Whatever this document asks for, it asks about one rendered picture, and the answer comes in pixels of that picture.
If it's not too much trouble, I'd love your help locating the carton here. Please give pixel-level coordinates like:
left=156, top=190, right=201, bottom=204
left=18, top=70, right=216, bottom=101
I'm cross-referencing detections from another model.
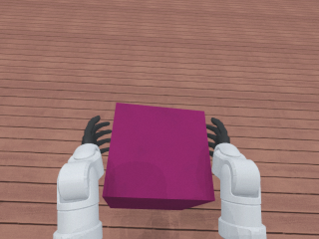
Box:
left=102, top=103, right=215, bottom=210

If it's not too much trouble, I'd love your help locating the right robot hand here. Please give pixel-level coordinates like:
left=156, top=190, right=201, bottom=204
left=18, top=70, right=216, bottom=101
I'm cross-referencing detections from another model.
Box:
left=206, top=118, right=230, bottom=157

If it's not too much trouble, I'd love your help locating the robot right forearm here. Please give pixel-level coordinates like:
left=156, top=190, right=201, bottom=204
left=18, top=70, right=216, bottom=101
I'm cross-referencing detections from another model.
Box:
left=211, top=142, right=267, bottom=239

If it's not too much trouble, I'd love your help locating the left robot hand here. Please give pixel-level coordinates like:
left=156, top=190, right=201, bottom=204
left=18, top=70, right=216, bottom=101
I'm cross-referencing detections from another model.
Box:
left=81, top=116, right=112, bottom=154

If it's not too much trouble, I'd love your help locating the robot left forearm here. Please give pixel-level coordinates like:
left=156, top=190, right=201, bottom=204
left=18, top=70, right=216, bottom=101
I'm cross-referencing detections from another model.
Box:
left=53, top=143, right=105, bottom=239

